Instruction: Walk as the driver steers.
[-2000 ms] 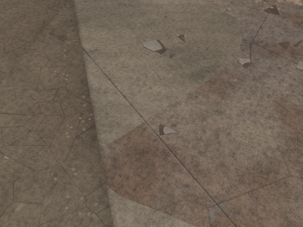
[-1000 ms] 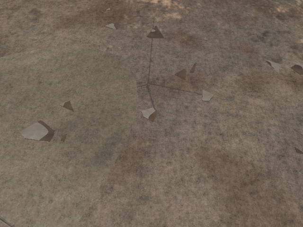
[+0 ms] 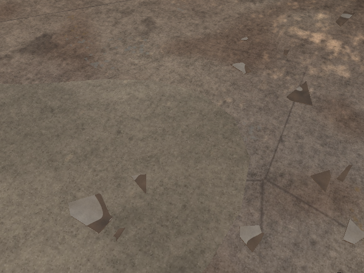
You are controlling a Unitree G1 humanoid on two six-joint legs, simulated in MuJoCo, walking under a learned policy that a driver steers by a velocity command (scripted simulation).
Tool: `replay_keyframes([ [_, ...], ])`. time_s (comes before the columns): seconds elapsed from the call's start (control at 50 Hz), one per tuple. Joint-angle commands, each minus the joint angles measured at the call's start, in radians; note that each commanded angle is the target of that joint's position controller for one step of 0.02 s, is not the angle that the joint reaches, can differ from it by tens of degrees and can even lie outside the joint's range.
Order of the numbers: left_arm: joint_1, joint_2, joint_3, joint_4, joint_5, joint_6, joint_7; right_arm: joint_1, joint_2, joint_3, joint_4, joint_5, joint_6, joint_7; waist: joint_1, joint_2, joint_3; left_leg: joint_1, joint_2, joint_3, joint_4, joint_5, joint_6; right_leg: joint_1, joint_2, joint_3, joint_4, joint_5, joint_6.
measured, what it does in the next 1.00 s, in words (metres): walks ahead: right foot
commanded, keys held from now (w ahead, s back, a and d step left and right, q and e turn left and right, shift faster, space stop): w+q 0.20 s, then w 0.68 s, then no key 0.12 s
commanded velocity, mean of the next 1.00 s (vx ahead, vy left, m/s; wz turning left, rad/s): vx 0.49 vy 0.00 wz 0.25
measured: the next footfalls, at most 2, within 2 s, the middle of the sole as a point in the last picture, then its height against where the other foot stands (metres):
right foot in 0.52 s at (213, 267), level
left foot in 1.04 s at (149, 207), level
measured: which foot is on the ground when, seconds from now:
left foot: down 0.00-0.54, up 0.56-1.00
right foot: up 0.00-0.50, down 0.52-1.00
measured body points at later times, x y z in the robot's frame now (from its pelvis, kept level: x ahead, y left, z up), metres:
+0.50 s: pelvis +0.28 +0.00 +0.01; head +0.30 +0.00 +0.46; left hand +0.44 +0.26 -0.08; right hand +0.29 -0.28 -0.12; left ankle +0.10 +0.05 -0.71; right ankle +0.43 -0.07 -0.71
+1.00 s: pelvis +0.53 +0.05 +0.02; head +0.56 +0.06 +0.47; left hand +0.43 +0.27 -0.12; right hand +0.78 -0.12 -0.08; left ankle +0.65 +0.18 -0.70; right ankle +0.44 -0.07 -0.72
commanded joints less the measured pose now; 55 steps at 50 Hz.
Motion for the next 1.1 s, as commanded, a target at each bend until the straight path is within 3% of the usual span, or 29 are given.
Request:
replay_keyframes([
  [0.02,-0.094,0.143,0.030,-0.174,-0.001,-0.026,-0.017,0.370,-0.297,-0.097,0.019,0.029,0.006,-0.032,-0.172,0.117,-0.344,0.780,0.393,-0.890,-0.316,-0.090,0.278,-0.712,0.116,0.269,0.762,-0.045,0.002],
  [0.04,-0.173,0.134,0.026,-0.202,-0.006,-0.037,-0.022,0.332,-0.275,-0.091,0.036,0.034,0.011,-0.041,-0.154,0.054,-0.200,0.693,0.368,-0.707,-0.329,0.003,0.247,-0.791,0.049,0.325,0.734,0.058,-0.011],
  [0.06,-0.161,0.122,0.018,-0.195,-0.011,-0.049,-0.022,0.290,-0.221,-0.076,0.044,0.040,0.007,-0.045,-0.109,0.012,-0.113,0.556,0.331,-0.598,-0.337,0.118,0.206,-0.747,0.013,0.322,0.635,0.133,-0.017],
  [0.08,-0.144,0.121,0.020,-0.181,-0.002,-0.045,-0.021,0.245,-0.184,-0.065,0.041,0.040,0.000,-0.048,-0.063,-0.016,-0.064,0.452,0.272,-0.510,-0.348,0.212,0.162,-0.684,-0.011,0.326,0.553,0.153,-0.015],
  [0.1,-0.118,0.120,0.019,-0.177,0.017,-0.027,-0.021,0.211,-0.155,-0.055,0.036,0.047,-0.007,-0.050,-0.026,-0.006,-0.059,0.379,0.228,-0.448,-0.363,0.272,0.143,-0.619,-0.020,0.331,0.507,0.157,-0.003],
  [0.14,-0.097,0.111,0.019,-0.172,0.032,0.008,-0.028,0.213,-0.148,-0.048,0.033,0.052,-0.029,-0.044,-0.006,0.006,-0.077,0.329,0.189,-0.403,-0.378,0.345,0.141,-0.568,-0.017,0.322,0.452,0.160,0.018],
  [0.2,-0.180,0.095,0.014,-0.202,0.030,0.025,-0.034,0.268,-0.183,-0.056,0.047,0.048,-0.039,-0.041,-0.023,0.023,-0.048,0.297,0.156,-0.383,-0.410,0.305,0.129,-0.615,-0.012,0.304,0.338,0.250,0.041],
  [0.3,-0.351,0.090,0.006,-0.244,0.022,0.020,-0.043,0.372,-0.163,-0.046,0.080,0.049,-0.046,-0.042,-0.094,0.063,-0.016,0.395,0.147,-0.362,-0.421,0.327,0.076,-0.679,-0.001,0.294,0.092,0.451,0.033],
  [0.4,-0.476,0.095,-0.001,-0.286,0.012,0.004,-0.053,0.438,-0.173,-0.039,0.107,0.035,-0.051,-0.054,-0.139,0.067,0.010,0.509,0.189,-0.373,-0.383,0.405,0.060,-0.666,0.039,0.278,-0.065,0.478,-0.010],
  [0.46,-0.414,0.116,0.007,-0.278,0.009,-0.006,-0.051,0.400,-0.195,-0.040,0.112,0.030,-0.054,-0.065,-0.088,0.080,0.017,0.515,0.217,-0.368,-0.335,0.533,0.027,-0.526,0.073,0.276,-0.149,0.393,-0.058],
  [0.48,-0.339,0.132,0.015,-0.253,0.008,-0.009,-0.044,0.382,-0.205,-0.041,0.113,0.029,-0.056,-0.065,-0.054,0.084,-0.012,0.507,0.207,-0.353,-0.265,0.675,0.011,-0.416,0.106,0.262,-0.167,0.347,-0.075],
  [0.5,-0.204,0.147,0.026,-0.209,0.008,-0.016,-0.032,0.368,-0.211,-0.041,0.117,0.027,-0.056,-0.062,0.009,0.058,-0.080,0.493,0.171,-0.317,-0.107,0.768,-0.006,-0.256,0.140,0.243,-0.218,0.341,-0.096],
  [0.52,-0.049,0.184,0.039,-0.171,0.020,-0.026,-0.018,0.367,-0.191,-0.034,0.112,0.029,-0.059,-0.058,0.076,0.016,-0.179,0.378,0.123,-0.281,0.113,0.637,-0.023,-0.028,0.063,0.319,-0.233,0.326,-0.131],
  [0.54,0.071,0.280,0.059,-0.168,0.045,-0.030,-0.007,0.430,-0.105,-0.013,0.079,0.057,-0.063,-0.053,0.078,-0.151,-0.324,0.130,0.005,-0.207,0.459,0.231,-0.062,0.226,-0.203,0.707,-0.277,0.164,-0.215],
  [0.56,0.047,0.291,0.066,-0.146,0.021,-0.016,-0.020,0.493,-0.123,-0.019,0.091,0.056,-0.062,-0.053,0.027,-0.288,-0.349,-0.058,-0.109,-0.213,0.647,-0.332,-0.070,0.254,-0.317,1.073,-0.426,0.187,-0.296],
  [0.58,-0.056,0.215,0.051,-0.164,0.000,-0.008,-0.027,0.436,-0.157,-0.024,0.100,0.029,-0.054,-0.056,-0.009,-0.127,-0.186,-0.128,-0.033,-0.253,0.703,-0.268,-0.063,0.117,-0.285,0.966,-0.436,0.104,-0.287],
  [0.6,-0.122,0.150,0.035,-0.171,-0.005,-0.011,-0.032,0.355,-0.148,-0.019,0.090,0.022,-0.054,-0.047,-0.013,-0.030,-0.092,-0.125,0.008,-0.242,0.662,-0.198,-0.065,-0.008,-0.238,0.815,-0.453,0.129,-0.270],
  [0.62,-0.151,0.120,0.025,-0.164,0.001,-0.015,-0.032,0.320,-0.128,-0.014,0.080,0.024,-0.051,-0.040,-0.033,-0.021,-0.045,-0.105,0.046,-0.226,0.597,-0.160,-0.066,-0.089,-0.184,0.707,-0.486,0.189,-0.237],
  [0.64,-0.147,0.107,0.019,-0.147,0.000,-0.022,-0.029,0.309,-0.122,-0.012,0.074,0.013,-0.042,-0.033,-0.050,-0.056,-0.027,-0.081,0.070,-0.215,0.545,-0.145,-0.075,-0.135,-0.146,0.633,-0.504,0.273,-0.216],
  [0.68,-0.116,0.111,0.018,-0.119,-0.004,-0.039,-0.031,0.334,-0.103,-0.005,0.091,0.005,-0.025,-0.023,-0.064,-0.081,-0.043,-0.041,0.078,-0.184,0.517,-0.120,-0.092,-0.161,-0.114,0.554,-0.525,0.424,-0.214],
  [0.72,-0.081,0.126,0.023,-0.092,-0.012,-0.050,-0.034,0.291,-0.095,-0.001,0.081,0.006,-0.019,-0.018,-0.066,-0.073,-0.033,-0.092,0.099,-0.160,0.473,-0.078,-0.109,-0.149,-0.106,0.504,-0.555,0.478,-0.227],
  [0.8,-0.025,0.122,0.020,-0.053,-0.015,-0.047,-0.036,0.111,-0.080,0.012,0.030,0.010,-0.018,-0.013,-0.032,-0.062,0.012,-0.190,0.137,-0.113,0.284,0.061,-0.142,-0.109,-0.069,0.422,-0.598,0.522,-0.219],
  [0.9,0.043,0.132,0.020,-0.009,-0.013,-0.046,-0.031,-0.041,-0.055,0.030,-0.004,0.020,-0.026,-0.012,0.009,-0.061,0.027,-0.116,0.104,-0.064,0.036,0.173,-0.142,-0.062,-0.061,0.357,-0.557,0.692,-0.194],
  [0.98,0.044,0.134,0.014,0.022,-0.005,-0.037,-0.019,0.000,-0.063,0.027,0.022,0.017,-0.044,-0.031,-0.015,-0.085,-0.009,0.015,0.047,-0.064,-0.055,0.128,-0.102,0.012,-0.078,0.342,-0.397,1.016,-0.155],
  [1.02,0.008,0.139,0.013,0.025,-0.015,-0.031,-0.011,0.178,-0.091,0.013,0.094,0.004,-0.063,-0.044,-0.094,-0.058,-0.081,0.217,0.011,-0.059,-0.193,0.205,-0.066,0.018,-0.037,0.327,-0.196,1.062,-0.116],
  [1.04,0.021,0.122,0.006,0.016,-0.024,-0.034,-0.008,0.285,-0.139,0.001,0.128,-0.012,-0.078,-0.054,-0.123,-0.013,-0.163,0.425,0.108,-0.128,-0.182,0.474,-0.042,-0.095,0.005,0.306,-0.034,0.867,-0.090],
  [1.06,0.116,0.042,-0.015,-0.004,-0.045,-0.035,-0.003,0.387,-0.219,-0.017,0.136,-0.027,-0.079,-0.058,-0.111,0.170,-0.328,0.725,0.413,-0.391,-0.066,1.005,0.074,-0.321,0.098,0.251,0.282,0.262,-0.059],
  [1.08,0.197,0.063,-0.004,0.041,-0.060,-0.014,0.005,0.388,-0.201,-0.020,0.142,0.036,-0.060,-0.051,-0.104,0.222,-0.473,0.767,0.505,-0.560,-0.100,1.150,0.205,-0.394,0.192,0.315,0.482,-0.162,-0.047],
  [1.1,0.133,0.110,0.009,0.044,-0.031,0.003,0.007,0.312,-0.156,-0.011,0.127,0.061,-0.051,-0.048,-0.083,0.102,-0.366,0.633,0.445,-0.467,-0.161,0.998,0.185,-0.421,0.144,0.374,0.504,-0.123,-0.045],
])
